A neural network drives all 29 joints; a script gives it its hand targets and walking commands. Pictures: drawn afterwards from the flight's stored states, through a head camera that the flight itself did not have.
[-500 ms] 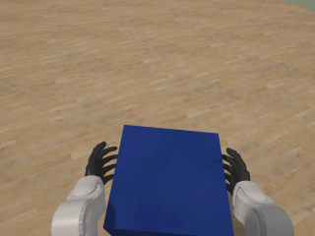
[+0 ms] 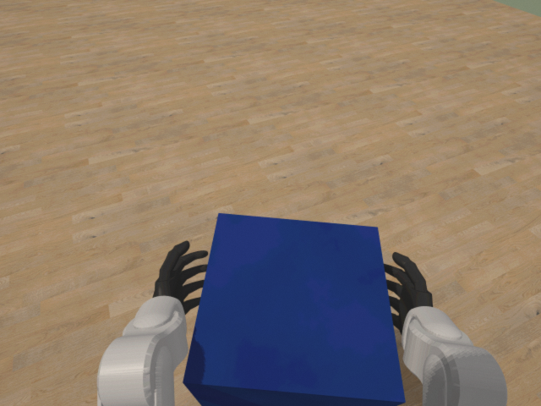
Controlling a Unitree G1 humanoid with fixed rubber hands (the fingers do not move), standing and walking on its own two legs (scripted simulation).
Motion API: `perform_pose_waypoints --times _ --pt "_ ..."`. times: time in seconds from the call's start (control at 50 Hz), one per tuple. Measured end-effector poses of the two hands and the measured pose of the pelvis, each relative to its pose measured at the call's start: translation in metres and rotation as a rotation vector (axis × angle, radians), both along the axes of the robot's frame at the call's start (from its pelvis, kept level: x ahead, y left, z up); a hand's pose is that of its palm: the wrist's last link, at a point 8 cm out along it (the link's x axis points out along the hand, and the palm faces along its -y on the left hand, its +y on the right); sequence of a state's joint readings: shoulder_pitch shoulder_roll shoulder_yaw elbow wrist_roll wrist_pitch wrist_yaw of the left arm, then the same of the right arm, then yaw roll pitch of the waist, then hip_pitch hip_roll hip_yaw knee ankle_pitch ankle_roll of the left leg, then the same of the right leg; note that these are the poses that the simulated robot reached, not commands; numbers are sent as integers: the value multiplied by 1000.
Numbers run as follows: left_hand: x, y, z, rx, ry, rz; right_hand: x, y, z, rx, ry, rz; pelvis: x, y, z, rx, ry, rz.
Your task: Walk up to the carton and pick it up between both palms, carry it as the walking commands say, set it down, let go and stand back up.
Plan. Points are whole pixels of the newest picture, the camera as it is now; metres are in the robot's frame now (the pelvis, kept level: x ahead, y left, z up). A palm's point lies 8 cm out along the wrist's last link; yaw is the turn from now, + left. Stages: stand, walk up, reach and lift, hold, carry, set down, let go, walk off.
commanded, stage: carry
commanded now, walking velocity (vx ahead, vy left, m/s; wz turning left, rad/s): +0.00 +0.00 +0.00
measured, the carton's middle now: (286, 327) +0.25 +0.01 +0.01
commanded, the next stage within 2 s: none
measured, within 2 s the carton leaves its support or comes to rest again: neither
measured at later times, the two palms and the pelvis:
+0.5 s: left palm (158, 248) +0.37 +0.23 +0.02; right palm (340, 250) +0.37 -0.07 +0.03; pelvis +0.12 +0.07 -0.03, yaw -1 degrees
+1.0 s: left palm (169, 160) +0.58 +0.26 +0.04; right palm (315, 180) +0.54 -0.04 +0.03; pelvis +0.31 +0.13 -0.02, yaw -7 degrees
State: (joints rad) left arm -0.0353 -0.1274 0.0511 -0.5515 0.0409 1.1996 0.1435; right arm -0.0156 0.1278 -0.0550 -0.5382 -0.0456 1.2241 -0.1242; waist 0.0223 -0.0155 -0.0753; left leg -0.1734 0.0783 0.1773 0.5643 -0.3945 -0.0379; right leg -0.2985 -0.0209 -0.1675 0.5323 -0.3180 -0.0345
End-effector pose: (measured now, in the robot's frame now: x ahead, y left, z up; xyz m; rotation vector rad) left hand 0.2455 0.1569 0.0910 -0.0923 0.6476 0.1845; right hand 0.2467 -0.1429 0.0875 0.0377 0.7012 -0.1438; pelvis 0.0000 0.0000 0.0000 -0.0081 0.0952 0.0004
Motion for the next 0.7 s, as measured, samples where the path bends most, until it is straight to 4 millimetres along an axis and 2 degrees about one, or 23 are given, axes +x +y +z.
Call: perform_pose_waypoints --times 0.08,0.18,0.32,0.4,0.44,0.5,0.56,0.62,0.7 --pt "18 7 -4 -17 -10 1 17 7 0 -16 -11 0 19 6 -3 14 5 8" --pt "39 21 -18 -33 -4 -17 35 22 -7 -30 -5 -19 39 24 -11 -17 9 2" --pt "80 27 -43 -4 27 -62 59 28 -45 7 28 -68 76 40 -30 -71 -40 -7" --pt "105 41 -67 -2 75 -51 93 42 -61 -33 76 -32 96 49 -27 -55 -49 25" --pt "114 53 -73 -15 83 -30 109 53 -63 -44 82 -11 106 56 -25 -52 -39 16" --pt "127 69 -68 -38 31 -7 128 69 -53 -54 28 5 121 68 -26 -27 -37 -22" --pt "153 77 -69 -12 43 -28 148 76 -59 -55 41 0 142 81 -21 -32 -31 -55" --pt "177 78 -52 7 9 -55 159 79 -55 -10 7 -47 162 91 -20 -46 -26 -81" --pt "217 72 -47 37 -10 -114 180 75 -61 17 -8 -104 193 100 -24 -59 -22 -82"
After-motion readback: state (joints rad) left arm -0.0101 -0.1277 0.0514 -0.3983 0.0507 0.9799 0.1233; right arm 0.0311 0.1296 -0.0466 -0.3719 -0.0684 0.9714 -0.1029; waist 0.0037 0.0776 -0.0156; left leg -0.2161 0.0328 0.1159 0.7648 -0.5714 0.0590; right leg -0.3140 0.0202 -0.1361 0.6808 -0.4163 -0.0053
